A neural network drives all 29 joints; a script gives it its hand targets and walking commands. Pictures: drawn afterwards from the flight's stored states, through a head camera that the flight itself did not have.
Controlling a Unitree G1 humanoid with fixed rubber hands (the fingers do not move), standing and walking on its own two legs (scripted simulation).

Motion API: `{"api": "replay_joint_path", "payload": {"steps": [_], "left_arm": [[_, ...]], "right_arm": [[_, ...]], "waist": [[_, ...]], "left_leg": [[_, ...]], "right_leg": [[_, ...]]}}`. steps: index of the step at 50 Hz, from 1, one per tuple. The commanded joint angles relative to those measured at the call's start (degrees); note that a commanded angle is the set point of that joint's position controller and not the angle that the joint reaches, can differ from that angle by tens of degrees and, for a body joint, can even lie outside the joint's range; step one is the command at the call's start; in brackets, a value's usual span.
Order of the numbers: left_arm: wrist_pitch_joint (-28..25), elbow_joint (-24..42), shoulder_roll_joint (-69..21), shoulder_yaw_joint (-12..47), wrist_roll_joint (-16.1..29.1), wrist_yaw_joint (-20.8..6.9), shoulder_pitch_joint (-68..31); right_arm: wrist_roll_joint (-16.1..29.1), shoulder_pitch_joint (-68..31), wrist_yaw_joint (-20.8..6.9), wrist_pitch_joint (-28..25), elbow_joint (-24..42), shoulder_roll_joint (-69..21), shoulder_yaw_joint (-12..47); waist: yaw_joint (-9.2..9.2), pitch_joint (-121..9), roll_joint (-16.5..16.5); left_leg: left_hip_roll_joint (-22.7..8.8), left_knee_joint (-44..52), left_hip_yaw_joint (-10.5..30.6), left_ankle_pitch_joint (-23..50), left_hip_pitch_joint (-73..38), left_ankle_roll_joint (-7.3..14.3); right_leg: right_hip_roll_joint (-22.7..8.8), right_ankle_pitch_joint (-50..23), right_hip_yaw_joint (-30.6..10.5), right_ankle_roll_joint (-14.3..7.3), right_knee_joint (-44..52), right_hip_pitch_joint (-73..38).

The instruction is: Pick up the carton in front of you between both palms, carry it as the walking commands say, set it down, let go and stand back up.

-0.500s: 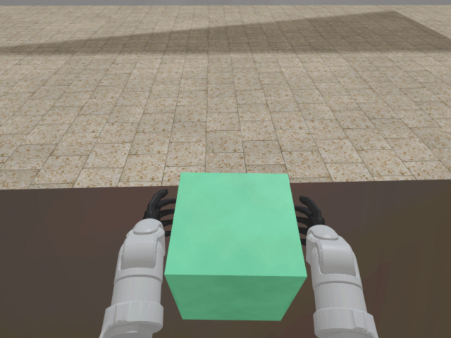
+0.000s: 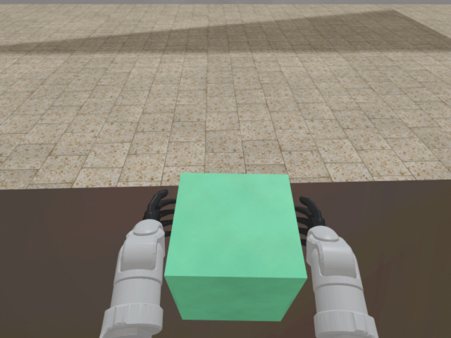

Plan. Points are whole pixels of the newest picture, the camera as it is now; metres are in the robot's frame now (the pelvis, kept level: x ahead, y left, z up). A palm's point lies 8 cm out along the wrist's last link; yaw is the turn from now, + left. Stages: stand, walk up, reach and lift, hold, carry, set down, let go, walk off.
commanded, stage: hold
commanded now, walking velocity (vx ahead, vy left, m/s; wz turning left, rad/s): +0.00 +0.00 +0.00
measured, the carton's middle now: (232, 250) +0.29 +0.00 -0.03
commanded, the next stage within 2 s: carry in 0.20 s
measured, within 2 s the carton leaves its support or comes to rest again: neither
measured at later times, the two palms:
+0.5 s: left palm (143, 202) +0.33 +0.18 +0.07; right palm (300, 207) +0.33 -0.12 +0.07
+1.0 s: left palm (151, 126) +0.59 +0.21 +0.07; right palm (266, 126) +0.59 -0.09 +0.07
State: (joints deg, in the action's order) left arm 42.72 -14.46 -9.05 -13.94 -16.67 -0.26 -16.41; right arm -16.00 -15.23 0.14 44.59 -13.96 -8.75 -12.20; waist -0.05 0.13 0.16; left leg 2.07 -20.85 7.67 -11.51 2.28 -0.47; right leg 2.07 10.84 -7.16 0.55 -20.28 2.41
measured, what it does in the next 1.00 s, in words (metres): walks ahead: right foot, then left foot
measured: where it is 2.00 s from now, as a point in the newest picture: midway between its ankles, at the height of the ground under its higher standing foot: (219, 222)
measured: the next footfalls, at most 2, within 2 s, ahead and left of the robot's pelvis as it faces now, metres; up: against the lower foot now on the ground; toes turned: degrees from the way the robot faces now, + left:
right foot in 0.62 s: +0.17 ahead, -0.09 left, +0.00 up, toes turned -8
left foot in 0.98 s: +0.45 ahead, +0.15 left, +0.00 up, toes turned +12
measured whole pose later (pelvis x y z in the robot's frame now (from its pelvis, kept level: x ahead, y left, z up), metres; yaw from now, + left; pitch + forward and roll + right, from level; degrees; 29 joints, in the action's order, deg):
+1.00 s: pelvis +0.32 +0.05 -0.03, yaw +0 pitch +4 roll +1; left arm 70.1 19.8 -7.5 -8.2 -5.6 5.9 -12.1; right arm -6.1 -11.6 5.4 70.9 18.8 -8.0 -6.6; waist -1.2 -6.5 -2.6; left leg -2.2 -31.5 -13.8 -7.6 27.8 3.2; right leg -7.2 28.3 8.2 2.8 -33.2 2.7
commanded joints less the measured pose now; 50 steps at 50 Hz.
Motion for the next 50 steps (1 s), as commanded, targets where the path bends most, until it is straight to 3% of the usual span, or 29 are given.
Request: {"api": "replay_joint_path", "payload": {"steps": [1,9,10,12,13,16,17,19,20,21,22,23,25,28,30,31,32,33,34,35,36,37,39,41,45,46,48,49,50], "left_arm": [[-0.7,0.2,-53.0,30.8,15.3,-14.0,-24.8],[-0.6,0.8,-52.9,31.1,15.5,-13.8,-24.2],[-0.5,0.7,-53.2,31.9,16.2,-13.8,-25.1],[-0.3,2.8,-53.9,33.5,17.0,-13.7,-24.6],[0.0,4.4,-54.2,34.8,17.7,-13.4,-25.5],[1.8,10.1,-53.5,39.0,20.5,-12.1,-25.1],[3.1,12.0,-52.9,40.5,21.3,-11.5,-24.0],[6.4,16.4,-51.0,43.4,23.2,-10.5,-24.0],[8.2,18.4,-50.1,44.6,24.2,-10.1,-24.2],[10.1,19.9,-49.4,45.6,25.4,-9.9,-25.4],[12.0,21.0,-48.5,46.5,26.4,-9.7,-25.8],[13.8,22.3,-48.6,47.6,28.0,-9.8,-26.5],[16.5,24.1,-49.5,49.5,31.5,-9.9,-25.6],[19.5,27.9,-50.5,50.2,33.5,-9.4,-21.0],[21.4,30.3,-50.4,49.6,33.1,-8.9,-16.9],[22.4,31.3,-49.9,49.0,32.4,-8.6,-15.2],[23.1,31.7,-48.1,48.2,30.8,-8.4,-12.2],[23.6,30.5,-48.7,47.0,29.6,-8.2,-11.8],[24.2,32.2,-50.4,46.9,29.7,-8.1,-12.7],[24.8,34.2,-50.8,47.2,30.6,-8.0,-14.9],[25.3,35.6,-50.7,47.6,31.5,-7.9,-17.1],[25.8,36.9,-50.4,48.1,32.5,-7.8,-18.8],[26.7,37.5,-49.8,48.7,34.3,-8.1,-20.0],[27.5,36.6,-48.9,48.8,35.5,-8.6,-19.4],[28.5,34.9,-47.5,48.3,35.8,-9.3,-18.9],[28.7,34.8,-47.3,48.2,35.8,-9.4,-19.2],[29.1,35.1,-47.1,48.3,35.5,-9.5,-20.1],[29.3,35.1,-46.3,48.1,35.2,-9.5,-20.3],[29.9,35.8,-46.3,48.3,35.5,-9.6,-22.0]], "right_arm": [[16.0,-29.7,-13.5,-2.9,4.3,-52.2,30.6],[16.1,-29.2,-13.5,-2.9,5.0,-51.9,31.0],[16.2,-30.5,-13.5,-2.8,4.8,-52.1,31.3],[17.8,-30.9,-13.5,-2.7,7.1,-52.5,33.3],[18.5,-31.7,-13.4,-2.5,8.6,-52.6,34.4],[21.7,-32.5,-12.7,-0.5,14.3,-52.3,39.4],[23.1,-31.9,-12.5,0.7,16.0,-52.0,41.1],[25.4,-32.1,-11.8,3.8,19.5,-50.8,43.2],[26.1,-32.1,-11.5,5.6,20.9,-49.7,43.9],[26.5,-30.3,-11.1,7.4,21.2,-48.6,44.1],[26.9,-27.8,-10.7,9.2,21.4,-46.9,44.0],[27.1,-27.3,-10.0,10.8,23.0,-45.9,44.4],[28.7,-26.9,-9.0,13.8,27.6,-46.2,45.5],[31.2,-25.6,-8.5,17.3,33.8,-47.6,47.3],[32.0,-22.0,-8.9,19.5,35.3,-48.1,47.7],[32.0,-19.7,-9.2,20.4,35.5,-47.8,47.7],[32.5,-19.9,-9.7,21.5,36.9,-47.2,47.9],[33.6,-22.3,-10.1,22.8,38.4,-47.1,47.9],[34.5,-23.4,-10.5,23.6,38.9,-47.5,48.4],[35.4,-24.9,-10.8,23.9,39.5,-47.3,48.6],[36.0,-25.6,-10.9,24.2,39.2,-47.9,48.5],[36.4,-25.8,-10.7,24.4,39.3,-48.1,48.3],[35.7,-24.8,-9.9,24.7,38.6,-48.2,47.5],[34.2,-22.8,-8.9,25.2,37.7,-47.6,46.5],[32.2,-21.8,-8.0,26.1,36.8,-46.6,45.0],[32.0,-22.1,-8.0,26.3,36.7,-46.6,44.8],[31.8,-21.4,-8.1,26.5,35.5,-46.5,44.2],[31.6,-20.9,-8.2,26.6,35.0,-46.2,43.8],[30.7,-20.3,-8.2,26.4,33.8,-45.5,43.0]], "waist": [[0.04,-12.5,0.2],[-0.01,-12.2,0.2],[-0.07,-11.1,-1.4],[-0.06,-11.2,-1.6],[-0.19,-10.2,-2.0],[-0.52,-13.9,-7.1],[-0.38,-15.6,-8.3],[-0.11,-16.6,-6.6],[0.17,-15.3,-2.3],[1.15,-14.3,7.3],[2.05,-12.4,15.0],[2.15,-9.8,15.2],[2.24,-12.7,8.3],[1.74,-17.6,10.1],[0.65,-20.0,7.1],[0.12,-22.3,3.2],[-1.52,-24.2,-8.8],[-1.85,-19.9,-17.7],[-1.54,-17.2,-11.9],[-1.43,-16.1,-7.0],[-1.3,-16.6,-3.8],[-1.29,-16.5,-3.1],[-1.24,-16.3,-5.3],[-1.15,-15.8,-6.9],[-1.11,-13.5,-10.3],[-0.74,-13.6,-10.1],[0.75,-17.2,-6.1],[2.01,-20.5,-1.7],[2.76,-23.9,12.8]], "left_leg": [[3.2,2.9,-3.4,11.2,-1.2,-0.6],[3.1,3.1,-3.3,11.4,-1.5,-0.6],[-6.1,-1.7,-1.5,2.3,6.4,0.8],[-5.2,-0.5,0.0,-22.2,11.6,1.3],[-4.2,-1.4,-0.9,-28.0,14.7,1.4],[-1.6,-12.2,-8.8,-12.2,16.7,0.3],[-1.1,-10.9,-10.4,-11.7,16.6,0.2],[-1.7,-4.8,-10.4,-13.5,10.4,0.8],[-4.7,-0.8,-6.4,-16.5,6.2,1.7],[-12.2,5.0,5.2,-22.5,1.8,4.3],[-18.8,9.3,16.7,-22.3,-4.0,8.0],[-21.8,9.4,21.0,-13.0,-5.2,11.3],[-21.1,7.3,14.8,-1.0,-6.8,11.6],[-15.6,3.6,1.9,6.3,-4.6,7.8],[-12.0,-2.6,-6.2,1.9,6.9,5.3],[-10.6,-9.2,-9.6,0.2,16.1,3.4],[-7.2,-23.9,-14.5,-8.1,28.2,0.6],[-2.8,-31.5,-15.3,-18.0,42.4,-0.3],[-6.5,-37.1,-10.9,-20.2,45.6,1.2],[-8.1,-39.7,-10.1,-19.5,46.4,1.6],[-9.1,-37.8,-9.7,-16.8,45.1,1.6],[-9.3,-33.6,-10.3,-14.2,43.2,1.3],[-7.6,-27.2,-13.1,-8.4,39.1,0.4],[-6.3,-20.7,-15.3,-4.2,35.6,-0.1],[-4.1,-10.5,-19.9,3.4,24.9,0.8],[-3.4,-8.9,-21.3,5.0,19.9,1.3],[-0.7,-6.7,-24.6,2.3,3.1,2.2],[-6.1,-5.9,-17.2,-1.9,-7.2,2.6],[-22.6,4.0,12.0,-14.2,-14.5,9.2]], "right_leg": [[3.3,-10.1,3.1,0.3,2.5,-3.3],[3.3,-10.1,3.1,0.3,2.5,-3.2],[-6.3,-1.3,2.1,-0.7,-1.9,3.5],[-6.8,24.3,-1.6,-1.6,1.3,9.2],[-6.9,31.6,-2.6,-2.2,2.3,10.6],[-12.2,25.2,-7.3,-4.8,5.2,8.0],[-13.3,24.7,-7.9,-6.0,5.1,7.4],[-11.8,27.0,-3.6,-5.4,2.5,12.7],[-8.9,25.4,1.2,-3.7,-2.3,17.9],[-5.2,20.8,7.6,-1.3,-14.0,25.1],[-2.6,17.5,12.4,0.5,-23.2,35.3],[-3.6,20.0,12.1,0.3,-23.6,40.3],[-4.5,19.1,12.1,-0.1,-20.2,38.0],[-1.2,9.4,16.9,-0.3,-9.7,25.8],[-0.6,0.5,19.3,-0.4,-0.2,5.8],[-4.9,1.1,14.8,-1.4,0.9,-7.3],[-17.7,13.3,-4.1,-5.6,6.2,-16.6],[-26.7,9.1,-20.5,-12.1,9.6,-19.9],[-28.9,3.6,-21.7,-14.9,8.4,-17.6],[-27.6,-1.3,-17.4,-14.6,7.6,-15.5],[-25.9,-0.7,-12.8,-13.0,8.4,-13.6],[-24.2,0.6,-8.2,-11.2,10.0,-11.6],[-20.4,-3.6,-0.3,-8.9,10.5,-9.5],[-18.0,-7.0,5.2,-8.2,9.8,-7.8],[-16.3,-12.2,11.3,-5.7,7.3,-2.1],[-16.0,-13.8,12.8,-4.8,4.9,0.1],[-12.5,-19.4,18.7,-2.5,-9.2,7.0],[-10.7,-11.6,19.6,-0.8,-21.2,14.0],[-4.4,2.6,19.5,2.1,-38.8,26.8]]}}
